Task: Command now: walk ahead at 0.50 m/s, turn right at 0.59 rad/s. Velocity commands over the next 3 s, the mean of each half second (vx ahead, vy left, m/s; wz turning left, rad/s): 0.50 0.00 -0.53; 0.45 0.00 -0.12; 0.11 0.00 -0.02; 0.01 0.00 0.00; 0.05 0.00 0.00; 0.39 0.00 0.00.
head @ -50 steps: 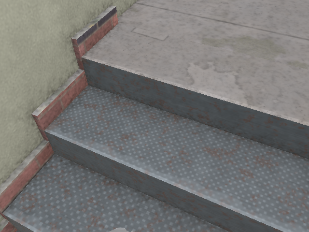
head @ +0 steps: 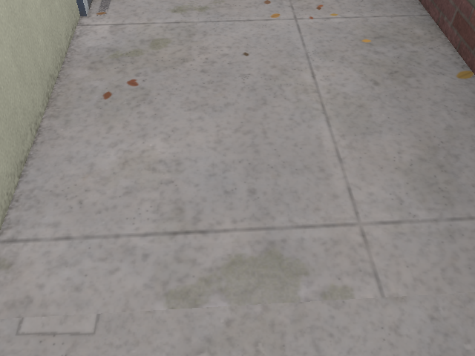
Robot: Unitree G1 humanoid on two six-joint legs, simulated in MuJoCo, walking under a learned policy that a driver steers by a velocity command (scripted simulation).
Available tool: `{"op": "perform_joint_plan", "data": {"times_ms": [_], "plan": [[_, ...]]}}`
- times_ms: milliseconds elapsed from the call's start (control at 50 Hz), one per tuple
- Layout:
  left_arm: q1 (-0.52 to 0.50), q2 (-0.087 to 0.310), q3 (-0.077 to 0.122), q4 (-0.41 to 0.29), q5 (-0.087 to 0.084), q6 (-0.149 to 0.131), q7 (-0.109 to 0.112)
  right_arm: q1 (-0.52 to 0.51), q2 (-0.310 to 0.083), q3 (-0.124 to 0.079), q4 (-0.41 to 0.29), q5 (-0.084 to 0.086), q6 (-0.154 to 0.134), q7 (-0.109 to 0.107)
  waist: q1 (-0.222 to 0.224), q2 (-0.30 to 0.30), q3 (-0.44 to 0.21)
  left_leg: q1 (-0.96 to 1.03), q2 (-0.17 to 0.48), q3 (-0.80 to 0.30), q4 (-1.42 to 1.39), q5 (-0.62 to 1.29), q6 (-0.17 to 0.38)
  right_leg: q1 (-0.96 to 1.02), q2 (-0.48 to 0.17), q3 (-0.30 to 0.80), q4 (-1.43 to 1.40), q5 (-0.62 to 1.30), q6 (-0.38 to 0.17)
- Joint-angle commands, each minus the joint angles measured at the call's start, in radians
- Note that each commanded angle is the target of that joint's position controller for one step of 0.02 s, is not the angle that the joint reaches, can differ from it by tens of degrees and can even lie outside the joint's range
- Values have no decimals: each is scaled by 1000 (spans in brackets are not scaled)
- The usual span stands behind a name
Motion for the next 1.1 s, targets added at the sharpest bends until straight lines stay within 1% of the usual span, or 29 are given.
{"op": "perform_joint_plan", "data": {"times_ms": [20,40,80,140,180,220,240,280,300,320,340,360,380,400,420,460,500,580,660,760,840,900,940,960,980,1000,1040,1060,1100], "plan": [[16,-48,-22,53,1,-12,-18,-94,58,25,-128,5,2,-21,-75,-8,-17,-552,-49,-72,383,-60,88,320,-224,588,-550,297,-225],[8,-57,-33,70,22,-25,-28,-101,28,22,-141,-11,13,-34,-114,1,3,-583,-32,-31,357,-56,88,284,-206,526,-570,344,-214],[21,-22,-23,83,27,-53,-26,-115,21,32,-139,-3,35,-42,-122,-37,28,-600,21,63,302,-172,60,222,-171,382,-625,302,-183],[223,-4,-29,158,71,-70,4,-282,37,64,-221,19,32,-51,-30,-105,69,-776,16,72,529,-369,77,265,-194,434,-669,216,-168],[312,8,-34,199,97,-78,-10,-459,-1,76,-337,10,28,-71,4,8,48,-763,76,80,143,-322,82,347,-196,422,-675,168,-114],[187,74,-27,102,37,-82,-46,-628,6,94,-405,8,51,-73,-5,-25,93,-359,104,212,-228,-371,2,34,-222,424,-906,153,-150],[178,84,-29,75,8,-91,-59,-638,49,106,-426,16,71,-63,-12,-111,126,-167,92,214,-266,-431,-45,-92,-271,468,-959,116,-165],[181,150,-17,40,-23,-103,-66,-503,5,77,-397,25,75,-49,-53,-176,84,-69,5,281,-275,-373,-59,93,-318,418,-878,657,-173],[219,196,2,32,-32,-112,-62,-480,-69,46,-397,28,65,-55,-73,-181,36,-80,-58,301,-444,-475,-45,301,-322,404,-805,1019,-163],[249,231,21,37,-24,-115,-59,-341,-131,17,-376,27,39,-67,-97,-210,-50,2,-67,242,-508,-468,-8,458,-300,380,-654,1321,-115],[249,141,16,21,2,-122,-60,-130,-132,16,-334,33,10,-72,-136,-60,-260,353,56,-50,-585,-269,120,284,-201,340,-366,1251,-50],[266,45,4,2,24,-108,-58,96,-194,3,-283,9,12,-77,-198,188,-419,663,255,-563,-934,-521,236,-20,-39,336,-42,576,-24],[152,64,31,13,12,-75,-66,262,-224,-1,-205,-7,11,-63,-262,288,-227,554,316,-889,-1200,-959,234,-250,18,387,444,274,-13],[118,64,39,10,0,-77,-58,207,-215,2,-184,9,-6,-56,-222,230,-10,360,293,-826,-1258,-1168,186,-386,-26,387,635,376,-33],[123,48,32,28,2,-85,-42,89,-182,0,-161,33,-1,-53,-144,163,91,204,293,-662,-1221,-1071,185,-376,-64,315,709,426,-46],[50,8,15,-16,10,-82,-15,-11,34,42,-102,19,16,-51,-52,-45,48,104,292,-447,-1189,-723,176,-313,-103,303,774,476,-92],[30,-16,-6,-19,16,-60,-10,-94,117,57,-80,19,10,-73,-2,-32,46,78,247,-340,-1216,-554,159,-352,-122,318,766,443,-99],[-110,88,3,-108,14,-68,-29,-147,12,26,-86,-9,-34,-67,1,-39,52,80,150,30,-1374,-362,90,-267,-154,190,457,500,-81],[-200,71,9,-165,35,-57,-32,44,23,44,-41,-28,-57,-61,-54,-7,67,344,221,65,-1434,-49,130,-309,-225,175,241,568,-1],[-362,0,9,-235,15,-23,-41,277,-8,35,27,-4,-72,-43,-121,38,150,436,217,170,-1521,6,114,-63,-208,4,-161,573,24],[-460,-18,18,-286,20,-18,-25,321,-40,3,56,31,-55,-46,-132,48,197,817,285,133,-1513,224,125,-155,-186,7,-418,357,28],[-451,0,40,-271,10,-35,-18,249,-59,-21,26,46,-39,-67,-79,47,131,860,282,166,-1407,613,88,26,-148,-6,-538,320,19],[-343,62,67,-224,-24,-64,-7,194,-82,-37,4,44,-27,-67,-11,33,28,709,216,235,-1283,791,6,388,-126,-10,-615,645,-55],[-229,110,77,-188,-27,-74,9,171,-41,-26,-31,53,-27,-80,6,-3,-125,574,148,256,-1179,566,-57,691,-185,37,-532,904,-134],[-67,158,73,-165,-14,-69,13,309,66,8,-67,55,-35,-88,-19,-197,-379,237,35,260,-943,152,-143,1199,-411,276,-479,1156,-327],[142,157,85,-105,7,-54,30,229,26,-8,-68,45,-24,-76,66,-222,-390,80,-74,226,-651,-634,-193,1272,-533,511,-625,1252,-374],[50,214,134,-75,-11,-83,66,90,4,-34,-98,20,-5,-59,25,-112,-53,-36,62,89,-428,-591,-149,885,-462,319,-680,1188,-233],[-62,150,120,-105,-26,-84,64,156,-10,-42,-73,1,-6,-70,-40,-103,-29,41,93,90,-466,-574,-149,739,-430,250,-703,1202,-220],[-166,18,78,-117,-31,-89,32,149,100,-17,-80,-2,-9,-70,-112,-96,-2,165,133,85,-575,-519,-165,542,-398,186,-726,1238,-187]]}}
Next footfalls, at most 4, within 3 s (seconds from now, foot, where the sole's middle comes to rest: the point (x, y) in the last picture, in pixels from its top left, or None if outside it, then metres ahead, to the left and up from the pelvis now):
0.32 left None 0.38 0.16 -0.53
0.94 right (324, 304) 0.59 -0.16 -0.53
1.28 left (235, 271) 0.67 0.06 -0.53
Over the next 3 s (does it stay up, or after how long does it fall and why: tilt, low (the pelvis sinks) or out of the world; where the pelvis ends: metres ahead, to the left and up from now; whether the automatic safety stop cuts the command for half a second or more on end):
stays up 0.78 -0.06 0.23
